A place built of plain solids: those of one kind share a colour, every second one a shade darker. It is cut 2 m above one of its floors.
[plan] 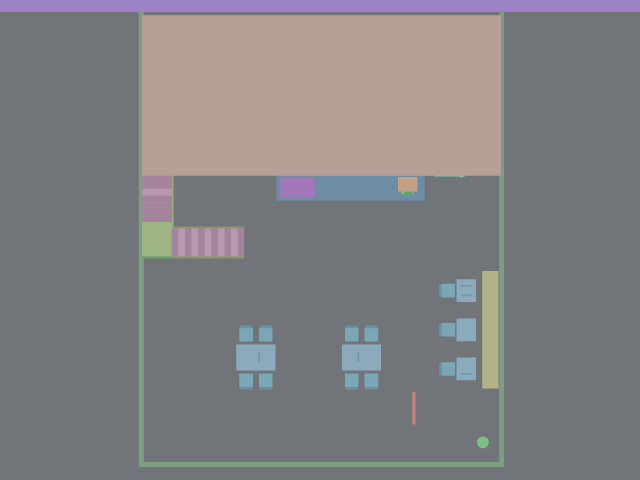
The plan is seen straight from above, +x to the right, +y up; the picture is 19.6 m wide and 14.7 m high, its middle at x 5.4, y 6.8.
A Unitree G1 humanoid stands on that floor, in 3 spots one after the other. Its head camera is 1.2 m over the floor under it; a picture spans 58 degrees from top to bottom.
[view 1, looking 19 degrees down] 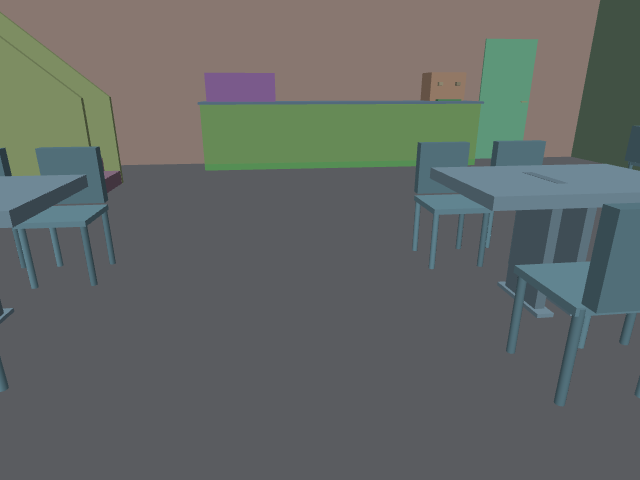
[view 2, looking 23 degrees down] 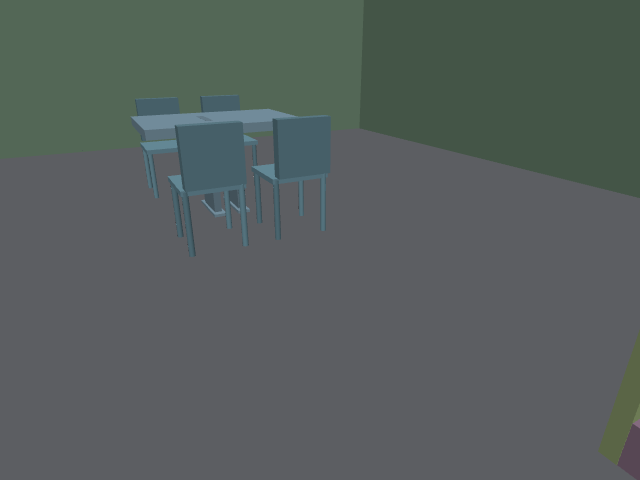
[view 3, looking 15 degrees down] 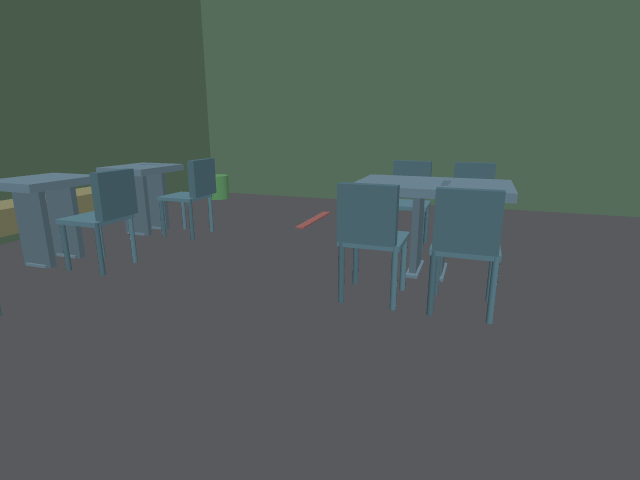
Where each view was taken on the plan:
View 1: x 5.06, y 1.00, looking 83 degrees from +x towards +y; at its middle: ground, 3.69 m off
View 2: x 4.38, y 6.72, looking -118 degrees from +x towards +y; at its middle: ground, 3.07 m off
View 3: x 6.34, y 6.76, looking -70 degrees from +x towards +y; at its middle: ground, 4.64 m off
